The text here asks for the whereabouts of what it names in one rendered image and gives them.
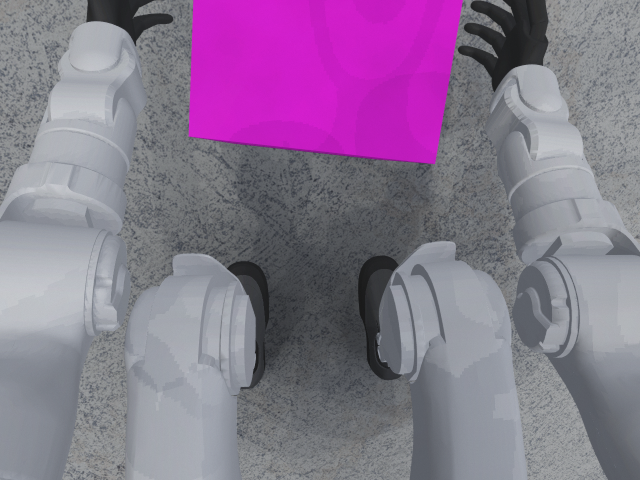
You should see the robot right upper arm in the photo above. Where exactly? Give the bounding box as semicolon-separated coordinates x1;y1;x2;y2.
512;255;640;480

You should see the robot left forearm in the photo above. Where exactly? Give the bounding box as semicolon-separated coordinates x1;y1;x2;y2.
0;21;147;236

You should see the robot right forearm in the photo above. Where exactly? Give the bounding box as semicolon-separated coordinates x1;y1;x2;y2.
485;64;640;265

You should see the robot left upper arm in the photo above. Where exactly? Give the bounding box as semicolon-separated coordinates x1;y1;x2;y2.
0;220;131;480

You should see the robot right hand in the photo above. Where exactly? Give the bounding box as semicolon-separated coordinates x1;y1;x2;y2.
458;0;549;92

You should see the robot left foot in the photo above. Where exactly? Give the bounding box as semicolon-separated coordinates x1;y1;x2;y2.
227;261;269;389

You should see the left robot shin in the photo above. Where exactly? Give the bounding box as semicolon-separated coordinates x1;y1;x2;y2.
124;253;256;374

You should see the carton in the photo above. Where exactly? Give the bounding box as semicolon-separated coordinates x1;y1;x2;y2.
189;0;463;164

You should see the robot left hand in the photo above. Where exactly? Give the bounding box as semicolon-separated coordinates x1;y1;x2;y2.
86;0;173;46

